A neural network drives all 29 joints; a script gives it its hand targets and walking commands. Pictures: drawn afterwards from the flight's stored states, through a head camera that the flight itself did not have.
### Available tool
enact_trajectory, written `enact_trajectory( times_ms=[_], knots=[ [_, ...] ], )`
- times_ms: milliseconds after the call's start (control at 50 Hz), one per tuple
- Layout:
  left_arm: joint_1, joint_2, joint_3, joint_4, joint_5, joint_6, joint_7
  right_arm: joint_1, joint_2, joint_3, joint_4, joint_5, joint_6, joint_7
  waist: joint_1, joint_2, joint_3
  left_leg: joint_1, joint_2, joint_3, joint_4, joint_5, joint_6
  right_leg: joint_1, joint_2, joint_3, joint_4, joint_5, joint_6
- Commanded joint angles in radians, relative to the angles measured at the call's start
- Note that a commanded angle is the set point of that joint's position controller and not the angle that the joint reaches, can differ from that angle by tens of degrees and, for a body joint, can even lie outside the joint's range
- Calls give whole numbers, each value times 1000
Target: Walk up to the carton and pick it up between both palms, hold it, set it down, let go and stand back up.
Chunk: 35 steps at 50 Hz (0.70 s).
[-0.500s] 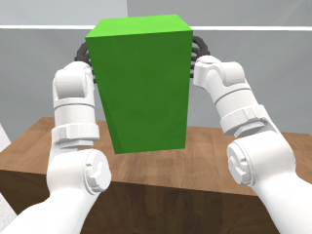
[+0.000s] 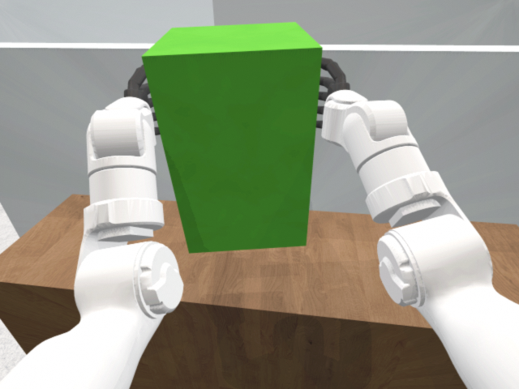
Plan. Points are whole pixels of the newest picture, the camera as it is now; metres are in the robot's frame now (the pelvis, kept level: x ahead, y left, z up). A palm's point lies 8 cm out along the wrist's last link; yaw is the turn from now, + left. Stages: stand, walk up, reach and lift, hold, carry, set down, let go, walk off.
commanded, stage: hold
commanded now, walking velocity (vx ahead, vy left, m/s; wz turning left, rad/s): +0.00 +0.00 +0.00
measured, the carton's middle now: (241, 140) +0.37 +0.00 +0.30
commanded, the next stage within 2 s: none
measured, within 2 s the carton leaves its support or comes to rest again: neither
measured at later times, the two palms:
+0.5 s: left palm (138, 120) +0.37 +0.14 +0.34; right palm (335, 111) +0.35 -0.13 +0.34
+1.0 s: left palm (137, 119) +0.37 +0.14 +0.34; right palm (334, 111) +0.35 -0.13 +0.34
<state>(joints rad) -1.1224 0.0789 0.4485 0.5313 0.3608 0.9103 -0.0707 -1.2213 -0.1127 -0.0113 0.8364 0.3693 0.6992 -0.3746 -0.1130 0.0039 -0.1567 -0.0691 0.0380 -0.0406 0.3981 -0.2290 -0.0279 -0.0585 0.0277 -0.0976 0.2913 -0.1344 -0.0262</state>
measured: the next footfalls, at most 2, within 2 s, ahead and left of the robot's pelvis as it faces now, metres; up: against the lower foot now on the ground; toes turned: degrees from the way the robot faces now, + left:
none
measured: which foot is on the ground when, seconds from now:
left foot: down 0.00-1.00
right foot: down 0.00-1.00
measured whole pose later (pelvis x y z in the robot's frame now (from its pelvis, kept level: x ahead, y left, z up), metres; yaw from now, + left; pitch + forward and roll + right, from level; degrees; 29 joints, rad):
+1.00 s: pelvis +0.00 +0.00 +0.00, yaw +0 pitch -6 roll -1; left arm -1.10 0.08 0.45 0.50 0.36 0.92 -0.08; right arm -1.21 -0.10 -0.01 0.82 0.37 0.70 -0.38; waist -0.12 0.00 -0.15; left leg -0.06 0.04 -0.04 0.40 -0.23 -0.03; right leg -0.05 0.03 -0.10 0.29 -0.14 -0.03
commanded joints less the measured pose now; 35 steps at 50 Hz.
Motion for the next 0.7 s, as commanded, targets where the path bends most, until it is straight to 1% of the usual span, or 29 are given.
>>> enact_trajectory(
  times_ms=[0, 20, 40, 60, 80, 120, 160, 180, 200, 220, 240, 280, 300, 320, 360, 380, 400, 460, 500, 560, 640, 680],
  knots=[
    [-718, -537, -285, -92, -182, -61, -154, -739, 616, 156, -291, 182, -38, 141, -2, 28, -271, -139, -98, 32, -72, 192, -32, 303, 50, 71, 22, 215, 70],
    [-717, -542, -296, -100, -185, -61, -154, -736, 616, 157, -295, 186, -39, 140, -6, 30, -269, -131, -99, 34, -68, 193, -32, 298, 55, 69, 24, 221, 72],
    [-721, -544, -299, -107, -187, -60, -154, -733, 611, 151, -298, 186, -39, 140, -8, 43, -269, -131, -96, 32, -69, 193, -38, 300, 53, 69, 22, 210, 67],
    [-721, -549, -306, -113, -189, -58, -153, -736, 613, 156, -306, 186, -40, 140, -5, 52, -272, -134, -95, 29, -68, 193, -39, 303, 53, 68, 24, 211, 67],
    [-724, -557, -315, -121, -194, -57, -153, -740, 613, 158, -316, 189, -41, 140, -10, 54, -272, -127, -94, 29, -63, 200, -41, 297, 56, 66, 26, 213, 65],
    [-720, -563, -323, -128, -198, -53, -151, -737, 616, 162, -327, 192, -41, 139, -13, 53, -277, -130, -95, 30, -62, 203, -40, 301, 57, 68, 25, 215, 67],
    [-712, -563, -327, -136, -198, -50, -147, -734, 617, 163, -335, 191, -40, 141, -7, 48, -284, -130, -93, 29, -62, 199, -42, 303, 60, 64, 30, 208, 65],
    [-715, -569, -334, -137, -202, -48, -146, -732, 613, 159, -325, 186, -38, 141, -15, 51, -277, -131, -93, 29, -67, 197, -43, 304, 60, 65, 25, 203, 64],
    [-718, -566, -333, -139, -197, -49, -146, -727, 617, 158, -327, 183, -38, 141, -16, 48, -278, -129, -94, 29, -65, 196, -44, 297, 59, 65, 25, 199, 63],
    [-721, -569, -333, -144, -199, -49, -145, -730, 623, 164, -328, 185, -39, 142, -11, 47, -277, -134, -94, 29, -63, 196, -44, 299, 60, 64, 27, 204, 65],
    [-724, -573, -341, -157, -204, -50, -144, -729, 619, 159, -332, 188, -39, 143, -19, 58, -290, -129, -95, 27, -65, 202, -46, 300, 59, 66, 27, 204, 62],
    [-721, -570, -346, -157, -202, -49, -143, -718, 614, 159, -323, 187, -35, 145, -18, 63, -280, -119, -90, 23, -67, 200, -48, 292, 61, 67, 24, 193, 58],
    [-720, -570, -348, -157, -200, -46, -142, -716, 605, 156, -321, 188, -35, 146, -22, 75, -268, -121, -88, 25, -71, 201, -52, 289, 61, 65, 22, 189, 57],
    [-725, -566, -338, -141, -191, -42, -143, -722, 601, 149, -312, 186, -34, 146, -18, 71, -251, -130, -88, 29, -74, 182, -47, 284, 60, 66, 22, 175, 60],
    [-720, -565, -338, -128, -191, -43, -143, -723, 606, 143, -297, 177, -34, 148, -19, 68, -240, -148, -87, 26, -78, 158, -44, 283, 59, 66, 20, 151, 62],
    [-731, -561, -332, -116, -189, -45, -144, -725, 601, 132, -282, 172, -33, 150, -19, 72, -235, -160, -85, 25, -87, 127, -41, 284, 59, 68, 18, 124, 60],
    [-727, -565, -326, -108, -185, -46, -143, -725, 602, 129, -283, 168, -33, 152, -19, 64, -228, -162, -83, 26, -92, 123, -39, 280, 58, 68, 18, 124, 60],
    [-727, -562, -313, -99, -186, -52, -146, -751, 606, 136, -307, 168, -39, 154, -7, 50, -263, -159, -85, 28, -82, 137, -38, 289, 58, 64, 21, 139, 61],
    [-728, -556, -314, -100, -187, -56, -145, -748, 608, 140, -294, 170, -40, 153, 0, 47, -274, -147, -87, 31, -78, 161, -37, 296, 61, 63, 26, 157, 62],
    [-735, -559, -313, -102, -188, -58, -143, -747, 609, 146, -286, 170, -40, 155, -2, 50, -266, -147, -89, 27, -79, 159, -35, 291, 60, 63, 24, 157, 61],
    [-738, -550, -303, -96, -183, -56, -145, -740, 610, 141, -275, 173, -36, 152, -6, 40, -250, -146, -91, 30, -85, 148, -29, 281, 56, 70, 17, 152, 65],
    [-733, -536, -288, -87, -177, -57, -150, -737, 613, 139, -259, 169, -36, 151, -1, 26, -249, -155, -93, 34, -83, 126, -24, 284, 54, 67, 17, 144, 69]
  ],
)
